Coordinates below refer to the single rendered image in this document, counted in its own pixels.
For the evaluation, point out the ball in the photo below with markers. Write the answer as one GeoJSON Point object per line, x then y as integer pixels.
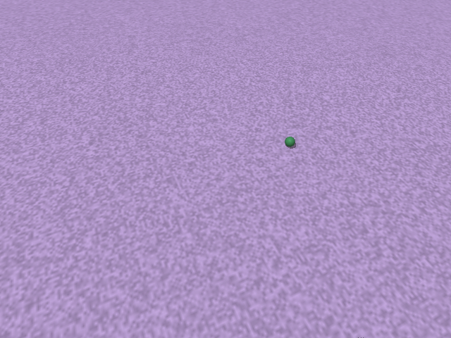
{"type": "Point", "coordinates": [289, 141]}

